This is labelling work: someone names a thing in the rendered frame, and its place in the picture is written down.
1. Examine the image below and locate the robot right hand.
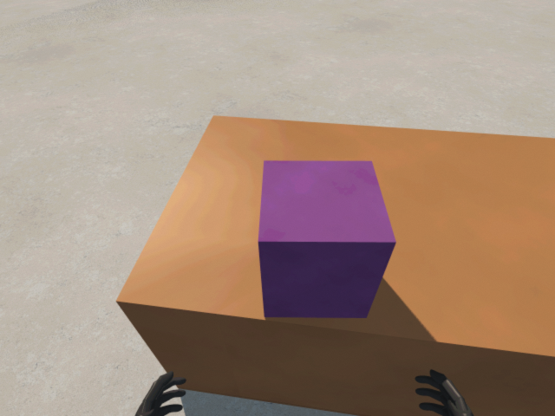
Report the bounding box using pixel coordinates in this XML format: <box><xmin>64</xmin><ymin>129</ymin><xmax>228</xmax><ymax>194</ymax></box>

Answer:
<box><xmin>415</xmin><ymin>369</ymin><xmax>473</xmax><ymax>416</ymax></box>

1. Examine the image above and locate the robot left hand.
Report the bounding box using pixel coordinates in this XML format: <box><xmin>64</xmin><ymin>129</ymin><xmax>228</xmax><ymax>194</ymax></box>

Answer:
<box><xmin>135</xmin><ymin>371</ymin><xmax>186</xmax><ymax>416</ymax></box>

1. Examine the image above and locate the carton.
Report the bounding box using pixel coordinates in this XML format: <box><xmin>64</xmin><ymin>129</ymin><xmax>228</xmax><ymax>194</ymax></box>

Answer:
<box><xmin>258</xmin><ymin>160</ymin><xmax>396</xmax><ymax>318</ymax></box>

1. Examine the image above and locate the pedestal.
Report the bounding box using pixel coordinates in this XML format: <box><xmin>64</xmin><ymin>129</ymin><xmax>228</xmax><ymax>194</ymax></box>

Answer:
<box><xmin>116</xmin><ymin>115</ymin><xmax>555</xmax><ymax>416</ymax></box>

